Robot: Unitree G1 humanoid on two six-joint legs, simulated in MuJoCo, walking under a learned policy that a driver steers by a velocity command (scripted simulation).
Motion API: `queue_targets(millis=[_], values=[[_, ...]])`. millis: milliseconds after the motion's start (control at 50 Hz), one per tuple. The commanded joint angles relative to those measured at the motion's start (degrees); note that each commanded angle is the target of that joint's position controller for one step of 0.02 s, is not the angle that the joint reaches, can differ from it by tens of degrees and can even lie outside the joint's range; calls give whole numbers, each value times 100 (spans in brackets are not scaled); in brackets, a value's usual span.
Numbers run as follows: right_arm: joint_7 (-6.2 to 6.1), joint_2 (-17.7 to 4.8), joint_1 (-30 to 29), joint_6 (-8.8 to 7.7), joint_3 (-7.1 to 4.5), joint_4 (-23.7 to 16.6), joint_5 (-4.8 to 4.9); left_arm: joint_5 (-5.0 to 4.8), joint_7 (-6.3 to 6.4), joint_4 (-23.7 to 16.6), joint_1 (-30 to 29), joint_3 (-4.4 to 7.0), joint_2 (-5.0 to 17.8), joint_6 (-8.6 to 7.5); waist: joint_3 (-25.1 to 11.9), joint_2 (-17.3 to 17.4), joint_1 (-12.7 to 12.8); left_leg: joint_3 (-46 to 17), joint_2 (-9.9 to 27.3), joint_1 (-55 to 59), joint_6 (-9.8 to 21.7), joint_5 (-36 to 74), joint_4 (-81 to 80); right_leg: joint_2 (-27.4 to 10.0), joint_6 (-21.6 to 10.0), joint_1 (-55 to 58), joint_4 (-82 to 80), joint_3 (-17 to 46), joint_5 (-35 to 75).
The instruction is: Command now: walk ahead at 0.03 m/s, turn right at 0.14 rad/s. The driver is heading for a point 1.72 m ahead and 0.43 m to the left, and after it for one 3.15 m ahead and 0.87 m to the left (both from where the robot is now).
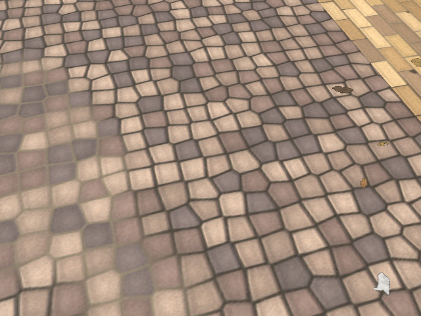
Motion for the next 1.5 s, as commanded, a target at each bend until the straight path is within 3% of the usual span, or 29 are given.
queue_targets(millis=[20,40,60,100,160,200,220,260,280,300,320,400,780,1500], values=[[46,-657,259,-93,-64,-219,17,20,20,-99,353,144,620,94,-595,798,-67,-1971,2079,820,1412,3788,-1009,-250,225,-508,1552,-8,-813],[41,-607,8,-78,-30,-239,-16,1,-10,-49,302,130,537,124,-486,726,56,-1593,1739,627,1154,3155,-1105,-331,317,-419,1518,11,-548],[19,-613,-96,-83,-16,-219,-25,14,-54,-14,265,107,484,160,-391,921,98,-1355,1555,529,984,2896,-1190,-413,388,-354,1329,-15,-314],[21,-675,-86,-68,-23,-120,-48,12,-90,141,321,46,377,179,-433,1063,95,-1000,1223,612,818,2741,-1123,-413,516,-181,830,-265,-161],[56,-779,186,-49,-49,78,-41,-29,-54,262,85,-21,287,187,-536,1048,-101,-1066,1199,865,831,2405,-1010,-521,537,15,-128,-512,111],[71,-839,169,-24,-76,166,-34,-45,-23,385,93,-45,278,165,-551,1051,-68,-1129,1155,833,754,2032,-932,-559,464,275,-901,-634,675],[78,-859,117,-5,-88,201,-17,-32,-12,470,158,-67,254,135,-530,985,11,-1103,1092,679,617,1732,-893,-596,412,569,-1530,-665,1309],[107,-759,220,-25,-75,242,-1,91,11,507,29,-58,518,32,-540,671,-99,-1115,957,149,229,878,-913,-1117,288,1117,-1761,-24,2036],[133,-681,331,-16,-78,265,36,52,-5,574,-150,-26,711,5,-296,175,-319,-788,598,187,128,223,-1066,-1272,142,595,-1565,129,1999],[133,-635,249,10,-64,374,28,16,-39,631,-237,-71,527,-31,-144,3,-240,-650,496,532,68,83,-1055,-1288,85,108,-1711,178,1580],[125,-642,223,27,-74,453,15,22,-43,690,-241,-119,394,-73,-46,-24,-218,-645,510,720,56,223,-971,-1273,101,-81,-1851,183,1393],[140,-642,367,2,-85,721,-8,4,19,955,-109,-153,419,-154,-99,-93,-243,-638,587,840,83,702,-892,-1238,103,44,-1990,155,1625],[75,-397,740,-2,50,1637,7,-13,46,1520,240,-280,156,-194,30,182,-198,-599,597,677,-71,696,-935,-1212,-12,124,-2033,70,1720],[-13,-4,1062,9,73,2104,12,-3,107,1700,851,-310,-251,-228,128,191,-184,-557,603,661,-66,930,-764,-1189,-6,172,-1839,-48,2143]])
Keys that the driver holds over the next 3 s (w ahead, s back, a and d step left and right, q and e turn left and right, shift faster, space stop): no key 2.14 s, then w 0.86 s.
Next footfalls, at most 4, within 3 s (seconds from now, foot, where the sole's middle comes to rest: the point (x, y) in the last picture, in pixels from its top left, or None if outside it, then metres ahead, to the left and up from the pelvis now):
0.26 right None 0.00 -0.12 -0.77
2.92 right None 0.48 -0.03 -0.77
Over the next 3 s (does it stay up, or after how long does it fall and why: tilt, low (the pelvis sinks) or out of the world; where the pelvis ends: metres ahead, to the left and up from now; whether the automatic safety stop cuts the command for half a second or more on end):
stays up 0.35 0.02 -0.02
